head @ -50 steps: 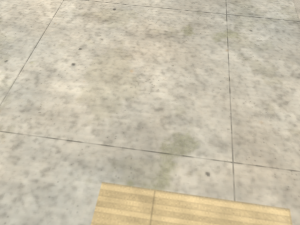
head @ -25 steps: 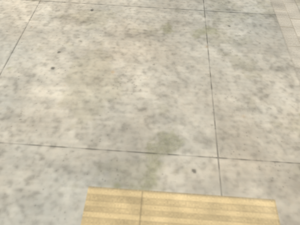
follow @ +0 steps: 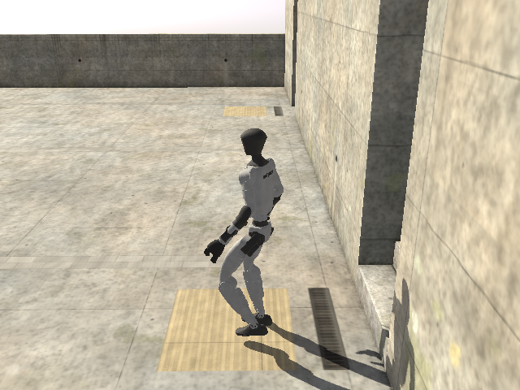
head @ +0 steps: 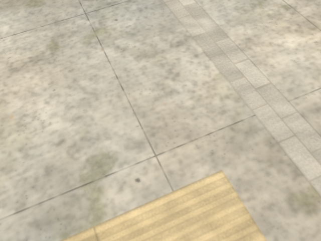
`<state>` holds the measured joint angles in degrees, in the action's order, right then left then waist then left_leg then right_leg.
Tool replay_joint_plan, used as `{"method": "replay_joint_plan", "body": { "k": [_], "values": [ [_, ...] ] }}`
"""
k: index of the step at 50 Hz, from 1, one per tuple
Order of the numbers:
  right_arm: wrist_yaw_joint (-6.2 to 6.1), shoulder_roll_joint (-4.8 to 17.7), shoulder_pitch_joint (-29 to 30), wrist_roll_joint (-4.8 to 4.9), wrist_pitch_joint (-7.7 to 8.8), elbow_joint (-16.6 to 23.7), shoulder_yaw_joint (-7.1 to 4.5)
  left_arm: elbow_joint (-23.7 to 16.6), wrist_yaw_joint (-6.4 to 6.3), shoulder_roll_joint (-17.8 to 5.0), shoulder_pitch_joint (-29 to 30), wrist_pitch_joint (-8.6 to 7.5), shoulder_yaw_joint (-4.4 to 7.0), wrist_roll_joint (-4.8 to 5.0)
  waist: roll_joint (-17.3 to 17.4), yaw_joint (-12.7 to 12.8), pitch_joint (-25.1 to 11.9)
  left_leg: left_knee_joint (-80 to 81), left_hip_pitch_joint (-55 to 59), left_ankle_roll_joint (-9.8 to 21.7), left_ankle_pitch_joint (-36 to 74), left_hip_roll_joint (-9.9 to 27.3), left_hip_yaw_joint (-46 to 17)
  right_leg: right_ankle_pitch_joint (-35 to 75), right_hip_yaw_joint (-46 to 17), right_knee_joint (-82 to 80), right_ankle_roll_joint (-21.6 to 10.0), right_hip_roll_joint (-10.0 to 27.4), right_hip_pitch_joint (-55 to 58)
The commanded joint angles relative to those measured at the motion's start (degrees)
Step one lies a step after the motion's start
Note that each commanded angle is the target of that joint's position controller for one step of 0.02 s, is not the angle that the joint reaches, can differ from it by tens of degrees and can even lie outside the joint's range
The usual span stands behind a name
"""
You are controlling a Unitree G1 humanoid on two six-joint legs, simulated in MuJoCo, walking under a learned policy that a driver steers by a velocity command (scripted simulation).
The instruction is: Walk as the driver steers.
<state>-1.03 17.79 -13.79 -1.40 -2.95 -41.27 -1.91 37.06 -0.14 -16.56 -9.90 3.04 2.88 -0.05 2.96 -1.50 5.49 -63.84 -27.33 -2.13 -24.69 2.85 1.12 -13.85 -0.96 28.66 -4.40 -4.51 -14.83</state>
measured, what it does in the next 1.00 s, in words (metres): walks ahead, turning left: left foot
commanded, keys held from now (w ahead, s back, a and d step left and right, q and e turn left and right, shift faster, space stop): w+q+shift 0.72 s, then w+e+shift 0.28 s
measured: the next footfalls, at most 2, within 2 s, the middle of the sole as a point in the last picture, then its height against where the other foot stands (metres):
left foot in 0.58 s outside the picture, level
right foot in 1.06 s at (79, 156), level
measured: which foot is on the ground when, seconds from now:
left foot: up 0.00-0.56, down 0.58-1.00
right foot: down 0.00-0.60, up 0.62-1.00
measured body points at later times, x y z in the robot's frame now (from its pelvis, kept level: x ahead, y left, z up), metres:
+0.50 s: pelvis +0.18 +0.08 -0.02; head +0.19 +0.10 +0.43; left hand +0.10 +0.35 -0.15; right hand +0.42 -0.13 -0.10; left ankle +0.28 +0.25 -0.69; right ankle +0.01 -0.08 -0.74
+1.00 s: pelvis +0.55 +0.34 -0.02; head +0.59 +0.36 +0.42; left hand +0.60 +0.64 -0.12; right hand +0.71 +0.10 -0.15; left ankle +0.33 +0.25 -0.73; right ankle +0.82 +0.39 -0.70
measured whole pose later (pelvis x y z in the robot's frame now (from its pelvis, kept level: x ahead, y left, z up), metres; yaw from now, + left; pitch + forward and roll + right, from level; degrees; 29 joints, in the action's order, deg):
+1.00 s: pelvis +0.55 +0.34 -0.02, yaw +32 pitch +2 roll +0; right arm 0.3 17.4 -24.5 -1.0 6.7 -48.2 -2.1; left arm 39.5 3.3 -15.4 -4.7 -3.2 -0.7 -0.5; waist -0.6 -2.4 2.4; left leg -1.6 18.8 7.2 -19.8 -7.5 -1.8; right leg 7.3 7.1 34.0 -5.8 2.1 -43.2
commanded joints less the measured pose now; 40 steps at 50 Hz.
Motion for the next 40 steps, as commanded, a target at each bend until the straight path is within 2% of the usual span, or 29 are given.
{"method": "replay_joint_plan", "body": {
  "k": [1, 2, 3, 4, 5, 6, 9, 11, 15, 18, 21, 23, 24, 25, 26, 27, 28, 29, 30, 31, 32, 33, 34, 35, 36, 37, 38, 40],
  "values": [
    [1.35, 3.92, -6.61, 0.29, -0.31, -0.15, -0.89, -1.34, -0.46, -4.14, -1.91, -1.82, 0.15, -0.83, -8.49, 0.26, -11.14, 3.16, 4.68, 0.59, 4.31, -0.47, 0.69, 21.89, -6.41, -12.91, -7.35, 13.81, 5.89],
    [2.18, 4.25, -5.79, 0.08, -0.28, -0.27, -1.05, -0.19, -0.19, -6.01, -4.65, -2.12, 0.74, -1.33, -9.82, 1.9, -9.68, 4.54, 2.32, 1.31, 5.31, -0.52, 0.48, 1.38, -8.44, -16.71, -7.31, 14.2, 6.82],
    [2.91, 5.1, -3.49, -0.02, -0.28, 0.16, -1.47, 0.38, 0.02, -7.45, -5.56, -2.44, 1.1, -1.77, -11.72, 3.14, -6.99, 5.71, -1.38, 1.98, 6.39, -0.85, -0.77, -13.64, -11.44, -20.25, -7.05, 15.49, 7.14],
    [3.48, 6.01, -0.78, 0.17, -0.17, 0.78, -2.02, 0.79, 0.1, -8.24, -5.89, -2.89, 1.23, -2.11, -12.39, 3.99, -3.82, 6.77, -5.93, 2.43, 7.84, -1.55, -3.01, -21.99, -14.12, -23.05, -6.69, 17.22, 7.88],
    [3.87, 6.42, 0.73, 0.37, 0.14, 1.02, -2.5, 1.31, 0.0, -8.53, -6.41, -3.48, 1.31, -2.25, -11.76, 4.15, -1.51, 7.29, -10.4, 2.79, 9.37, -2.16, -5.18, -25.17, -15.56, -24.65, -6.36, 18.76, 9.86],
    [4.12, 6.27, 0.82, 0.28, 0.54, 0.72, -2.79, 1.79, -0.23, -8.54, -6.62, -4.12, 1.37, -2.17, -10.55, 3.69, -0.61, 7.15, -14.15, 3.02, 10.63, -2.37, -6.52, -25.29, -15.52, -25.32, -6.01, 20.0, 12.55],
    [4.47, 4.81, -0.48, -0.36, 1.49, -0.51, -3.16, 2.41, -0.77, -7.28, -5.95, -5.86, 1.24, -1.56, -7.82, 2.23, -1.01, 4.02, -20.3, 2.72, 12.44, -1.41, -6.48, -21.38, -10.87, -25.43, -5.2, 21.53, 17.34],
    [4.86, 4.19, 0.63, -0.4, 1.66, -0.1, -3.31, 2.92, -0.94, -6.74, -6.14, -6.77, 1.2, -1.5, -7.1, 2.22, -0.47, 2.36, -22.54, 2.01, 13.65, -0.22, -5.53, -19.8, -7.7, -25.74, -5.26, 22.23, 17.08],
    [5.76, 3.27, 3.56, -0.35, 1.73, 1.57, -3.28, 4.84, -1.06, -7.13, -8.5, -8.07, 1.57, -1.74, -6.21, 2.86, 0.94, 1.8, -26.56, 1.69, 16.31, 1.89, -4.66, -16.74, -1.79, -26.05, -5.04, 23.58, 17.75],
    [6.47, 3.18, 6.49, -0.49, 1.76, 3.21, -3.08, 6.36, -1.02, -7.57, -9.92, -8.68, 1.9, -2.06, -6.61, 3.34, 2.17, 3.94, -27.97, 3.0, 17.71, 3.66, -2.76, -14.15, 3.43, -26.2, -3.87, 23.56, 19.16],
    [7.15, 2.55, 11.39, -0.31, 1.96, 5.58, -2.33, 8.03, -0.92, -7.66, -11.4, -9.03, 2.1, -2.4, -6.44, 4.53, 4.5, 8.65, -27.53, 5.82, 17.97, 4.96, 0.72, -10.19, 8.96, -27.03, -3.03, 23.06, 20.58],
    [7.33, 1.81, 14.96, -0.08, 2.18, 7.22, -1.63, 9.36, -0.83, -7.59, -13.03, -9.13, 2.12, -2.77, -6.18, 5.56, 6.08, 12.26, -26.38, 8.31, 16.47, 5.04, 3.6, -3.71, 12.8, -26.68, -2.73, 22.59, 22.41],
    [7.27, 1.33, 16.04, -0.01, 2.26, 7.95, -1.26, 10.01, -0.78, -7.68, -13.44, -9.06, 2.09, -2.84, -6.23, 5.47, 6.36, 14.41, -24.77, 9.74, 15.16, 4.45, 5.3, 3.54, 14.91, -25.37, -2.43, 22.29, 23.32],
    [6.98, 1.05, 14.92, 0.15, 2.28, 8.0, -1.03, 10.1, -0.73, -8.06, -12.19, -8.94, 2.02, -2.74, -6.37, 3.91, 5.21, 17.17, -19.36, 11.45, 13.48, 2.57, 7.7, 19.13, 17.99, -21.95, -1.61, 21.31, 22.84],
    [6.43, 1.46, 12.59, 0.46, 2.24, 7.52, -1.16, 10.15, -0.78, -9.19, -11.75, -8.71, 2.11, -2.53, -7.18, 2.24, 2.19, 17.74, -12.33, 13.05, 11.08, -0.73, 10.71, 40.4, 19.76, -16.55, -1.17, 20.9, 22.9],
    [5.86, 2.57, 7.58, 0.88, 2.35, 6.35, -1.69, 10.14, -0.9, -10.95, -11.69, -8.1, 2.41, -2.47, -8.52, -0.86, -1.86, 16.96, -4.71, 14.2, 7.49, -4.47, 12.52, 59.54, 20.32, -7.87, -1.14, 21.47, 23.03],
    [5.31, 4.7, -1.7, 1.29, 2.76, 4.13, -2.8, 9.67, -0.81, -13.24, -10.83, -7.14, 3.0, -2.34, -9.53, -5.84, -7.59, 16.95, 7.18, 15.27, 3.55, -8.04, 12.69, 68.96, 20.0, 5.36, -1.42, 22.25, 19.9],
    [4.48, 7.8, -14.58, 0.9, 3.38, 0.12, -4.59, 8.46, -0.34, -14.01, -8.79, -6.73, 3.02, -1.68, -7.06, -12.2, -14.44, 22.34, 26.36, 16.68, 5.43, -10.49, 9.45, 62.43, 19.3, 23.32, -0.34, 21.21, 9.85],
    [3.08, 14.28, -16.22, 0.22, 2.98, -2.06, -6.72, 7.14, 0.78, -7.28, -10.8, -7.11, 1.18, -2.02, 3.94, -9.15, -15.6, 29.43, 41.34, 18.73, -7.6, -2.59, -7.88, 18.56, 17.75, 43.27, 2.5, 14.13, -10.47],
    [2.8, 20.3, -13.24, 0.19, 2.35, 0.05, -7.88, 1.41, 1.5, -3.44, -7.55, -8.71, 0.09, -1.75, 12.12, -5.52, -20.64, 44.12, 48.3, 25.83, -20.84, 10.32, -43.39, -13.93, 8.27, 62.03, 5.57, 3.27, -28.44],
    [2.85, 18.63, -14.08, 0.3, 2.29, 0.39, -7.62, -1.75, 1.39, -7.01, 1.77, -9.71, 0.26, -2.3, 1.24, -8.14, -18.74, 48.71, 47.8, 23.93, -15.68, 11.03, -47.03, -6.97, -2.08, 62.68, 4.82, 5.77, -34.81],
    [2.08, 17.43, -14.07, 0.07, 2.7, -1.1, -7.28, -2.4, 1.21, -6.12, 2.39, -10.51, -0.24, -1.75, 0.24, -6.29, -12.85, 49.3, 41.76, 22.94, -8.27, 11.34, -42.69, -4.61, -2.04, 60.21, 4.25, 8.15, -35.8],
    [1.64, 14.5, -11.96, -0.09, 3.44, -1.21, -6.53, -1.19, 0.97, -5.53, 0.39, -10.67, -0.72, -2.16, -4.4, -2.99, -8.27, 48.61, 32.97, 20.79, -1.67, 8.99, -36.17, -2.7, -2.19, 54.24, 4.02, 11.09, -32.38],
    [1.34, 12.35, -8.2, 0.24, 4.02, -0.56, -5.72, -0.69, 0.91, -5.13, -1.2, -9.92, -0.9, -3.18, -5.72, -0.08, -6.5, 48.54, 25.61, 19.29, 1.22, 5.4, -29.93, -3.12, -2.54, 50.41, 4.26, 12.36, -27.97],
    [1.22, 10.74, -5.99, 0.51, 4.63, 0.33, -4.92, -0.32, 1.09, -5.11, -3.95, -8.71, -1.07, -3.79, -3.45, 2.23, -6.0, 49.32, 20.39, 20.11, 3.36, 4.0, -27.51, -3.5, -2.71, 48.29, 5.0, 12.9, -24.88],
    [1.31, 8.36, -5.28, 0.81, 5.48, 0.51, -4.01, 0.43, 1.34, -5.06, -5.38, -7.5, -1.13, -3.99, -3.91, 3.37, -5.31, 50.43, 17.68, 20.14, 4.56, 3.09, -24.68, -3.72, -2.36, 45.88, 5.36, 13.9, -23.84],
    [1.45, 6.95, -5.61, 0.95, 6.39, 0.25, -3.39, 0.79, 1.62, -4.49, -5.37, -6.53, -1.35, -3.97, -4.02, 3.76, -4.1, 52.09, 14.8, 19.93, 5.93, 2.28, -21.98, -3.21, -1.14, 42.83, 5.65, 14.39, -23.54],
    [1.86, 6.49, -7.47, 0.9, 7.9, -0.89, -2.93, -1.01, 2.21, -3.56, 0.45, -5.87, -1.93, -3.31, -2.75, 2.31, 0.37, 56.91, 12.53, 18.34, 14.42, 0.62, -16.62, 3.42, 2.31, 34.11, 5.68, 14.57, -25.85]
  ]
}}
Over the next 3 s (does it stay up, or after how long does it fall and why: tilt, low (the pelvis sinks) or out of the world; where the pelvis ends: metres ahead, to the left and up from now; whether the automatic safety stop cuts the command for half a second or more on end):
stays up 1.22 0.46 0.01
